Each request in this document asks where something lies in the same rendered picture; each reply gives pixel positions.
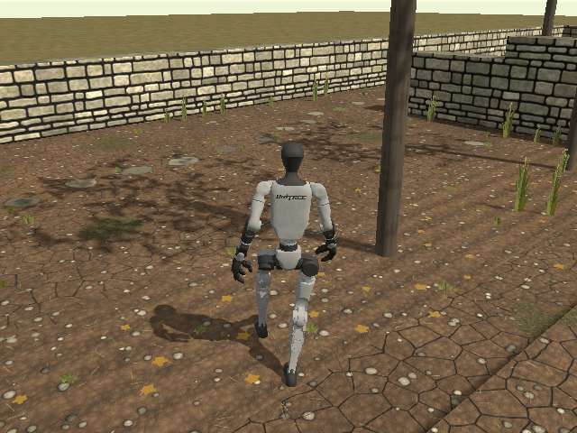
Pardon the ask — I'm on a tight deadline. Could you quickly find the robot right upper arm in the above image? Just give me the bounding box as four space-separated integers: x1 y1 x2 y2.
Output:
310 182 333 232

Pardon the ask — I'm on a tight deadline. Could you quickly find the robot left forearm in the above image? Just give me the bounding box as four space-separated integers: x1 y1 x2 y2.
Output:
234 217 255 262

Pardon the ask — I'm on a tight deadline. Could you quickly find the robot left hand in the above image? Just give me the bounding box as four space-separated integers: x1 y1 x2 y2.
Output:
231 258 252 283

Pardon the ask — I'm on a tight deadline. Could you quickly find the left robot shin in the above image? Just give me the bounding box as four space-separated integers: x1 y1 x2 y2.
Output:
256 273 269 327

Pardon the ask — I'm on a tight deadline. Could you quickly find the robot right forearm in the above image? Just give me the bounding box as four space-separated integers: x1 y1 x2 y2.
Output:
323 218 336 249

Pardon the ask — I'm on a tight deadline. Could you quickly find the robot left upper arm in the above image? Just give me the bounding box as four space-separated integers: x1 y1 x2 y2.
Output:
247 180 273 232

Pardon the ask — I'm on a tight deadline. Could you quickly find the robot right thigh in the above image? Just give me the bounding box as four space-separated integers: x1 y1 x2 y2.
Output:
290 253 319 327

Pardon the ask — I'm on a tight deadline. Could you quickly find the robot right hand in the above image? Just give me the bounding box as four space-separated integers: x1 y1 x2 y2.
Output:
315 244 336 262

